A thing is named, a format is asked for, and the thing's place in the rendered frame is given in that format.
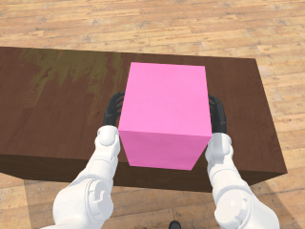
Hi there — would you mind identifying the right robot forearm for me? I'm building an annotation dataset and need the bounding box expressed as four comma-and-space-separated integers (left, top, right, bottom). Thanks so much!
205, 133, 258, 206

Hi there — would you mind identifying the robot left upper arm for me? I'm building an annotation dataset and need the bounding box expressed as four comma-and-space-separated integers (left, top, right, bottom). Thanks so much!
40, 179, 113, 229

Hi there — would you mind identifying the robot right upper arm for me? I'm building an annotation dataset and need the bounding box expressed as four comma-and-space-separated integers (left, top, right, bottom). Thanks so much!
214, 189, 280, 229

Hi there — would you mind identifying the robot right hand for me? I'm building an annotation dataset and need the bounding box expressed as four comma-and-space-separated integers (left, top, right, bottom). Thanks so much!
208, 94, 227, 135

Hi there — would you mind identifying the robot left hand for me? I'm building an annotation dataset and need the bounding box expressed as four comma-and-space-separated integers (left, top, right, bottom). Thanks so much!
102, 92, 126, 127

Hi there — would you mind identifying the pedestal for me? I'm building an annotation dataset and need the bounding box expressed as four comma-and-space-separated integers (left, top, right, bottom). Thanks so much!
0, 46, 288, 193

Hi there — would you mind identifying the left robot forearm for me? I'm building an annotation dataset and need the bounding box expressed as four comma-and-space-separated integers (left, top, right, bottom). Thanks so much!
52, 125, 121, 220

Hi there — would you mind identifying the carton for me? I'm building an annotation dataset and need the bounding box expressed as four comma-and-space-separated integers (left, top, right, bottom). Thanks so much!
118, 62, 213, 171

